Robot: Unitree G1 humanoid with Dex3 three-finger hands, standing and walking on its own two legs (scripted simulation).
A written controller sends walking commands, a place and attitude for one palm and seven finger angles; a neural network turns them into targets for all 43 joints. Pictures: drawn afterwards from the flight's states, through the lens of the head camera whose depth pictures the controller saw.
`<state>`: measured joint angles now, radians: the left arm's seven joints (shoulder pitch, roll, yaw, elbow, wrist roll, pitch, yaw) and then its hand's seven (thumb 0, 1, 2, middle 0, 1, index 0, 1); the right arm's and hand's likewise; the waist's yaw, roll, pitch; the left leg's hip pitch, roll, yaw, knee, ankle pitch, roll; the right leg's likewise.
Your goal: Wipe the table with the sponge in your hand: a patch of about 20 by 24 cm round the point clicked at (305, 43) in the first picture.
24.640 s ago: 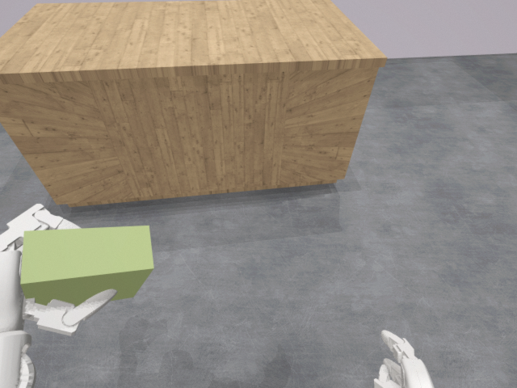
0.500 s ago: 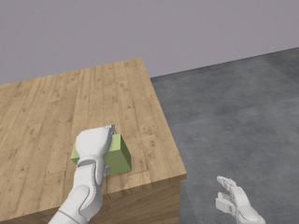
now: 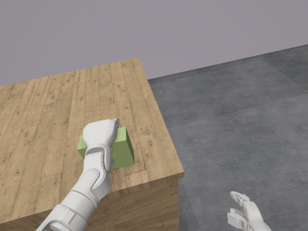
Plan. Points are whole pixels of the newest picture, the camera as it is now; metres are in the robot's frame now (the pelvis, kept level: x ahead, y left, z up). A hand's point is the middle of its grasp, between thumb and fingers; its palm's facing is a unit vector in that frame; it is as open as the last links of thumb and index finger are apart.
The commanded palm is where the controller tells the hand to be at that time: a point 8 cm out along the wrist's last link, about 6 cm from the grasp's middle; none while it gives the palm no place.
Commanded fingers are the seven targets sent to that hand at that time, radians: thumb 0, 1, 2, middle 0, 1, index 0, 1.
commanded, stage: wipe forward along the third lane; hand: left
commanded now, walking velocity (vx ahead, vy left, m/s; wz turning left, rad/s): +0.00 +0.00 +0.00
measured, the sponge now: (110, 154) +0.32 +0.19 +0.02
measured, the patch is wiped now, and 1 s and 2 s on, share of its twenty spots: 0.80 0.90 0.90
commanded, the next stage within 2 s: wipe back along the third lane in 1.26 s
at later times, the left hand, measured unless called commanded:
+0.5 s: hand (109, 129) +0.38 +0.20 +0.06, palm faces -0.04 -0.04 -1.00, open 9.7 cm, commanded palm +0.36 +0.20 +0.09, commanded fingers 0.00 0.10 1.30 -1.20 -1.60 -1.20 -1.60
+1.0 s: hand (110, 116) +0.44 +0.22 +0.06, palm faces -0.07 -0.02 -1.00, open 9.7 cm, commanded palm +0.42 +0.22 +0.10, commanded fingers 0.00 0.10 1.30 -1.20 -1.60 -1.20 -1.60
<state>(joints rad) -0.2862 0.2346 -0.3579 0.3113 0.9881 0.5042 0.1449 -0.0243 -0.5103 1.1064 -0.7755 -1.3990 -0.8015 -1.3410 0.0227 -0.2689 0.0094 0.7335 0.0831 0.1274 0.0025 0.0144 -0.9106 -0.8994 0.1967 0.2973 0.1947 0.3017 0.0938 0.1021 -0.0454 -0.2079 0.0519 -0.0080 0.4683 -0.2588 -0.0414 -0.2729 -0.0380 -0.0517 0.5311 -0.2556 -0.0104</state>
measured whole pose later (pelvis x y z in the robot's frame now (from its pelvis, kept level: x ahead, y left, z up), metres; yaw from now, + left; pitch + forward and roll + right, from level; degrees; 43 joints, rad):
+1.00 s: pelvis +0.01 +0.00 +0.00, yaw -1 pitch +8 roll +0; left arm -0.74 0.31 -0.18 0.93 0.97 0.32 0.21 0.01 -0.53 1.13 -0.79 -1.39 -0.82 -1.34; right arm 0.15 -0.27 0.00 0.78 0.07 0.11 -0.04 0.01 -0.91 -0.90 0.20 0.30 0.20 0.30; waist 0.00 0.07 -0.08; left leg -0.37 0.06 0.00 0.50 -0.27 -0.04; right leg -0.42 -0.02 -0.04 0.53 -0.24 -0.01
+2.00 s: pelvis +0.05 +0.03 +0.00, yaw -1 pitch +6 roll +0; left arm -0.52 0.23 -0.31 0.57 0.98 0.51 0.21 0.00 -0.46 1.08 -0.74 -1.41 -0.76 -1.37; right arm 0.04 -0.27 0.00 0.72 0.08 0.19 0.02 0.01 -0.91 -0.90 0.20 0.30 0.20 0.30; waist 0.06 0.07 -0.11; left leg -0.28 0.04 0.00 0.49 -0.33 -0.02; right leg -0.31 -0.05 -0.04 0.49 -0.28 0.03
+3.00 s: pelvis +0.03 +0.01 +0.00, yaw -1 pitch +1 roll +0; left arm -0.14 0.22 -0.42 0.10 1.02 0.61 0.18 0.03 -0.46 1.08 -0.73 -1.43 -0.76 -1.39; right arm 0.01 -0.27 0.01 0.67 0.10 0.21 0.10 0.01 -0.91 -0.90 0.20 0.30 0.19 0.30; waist 0.08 0.10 -0.08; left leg -0.20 0.05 0.01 0.52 -0.33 -0.04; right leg -0.26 -0.04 -0.03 0.55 -0.30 0.01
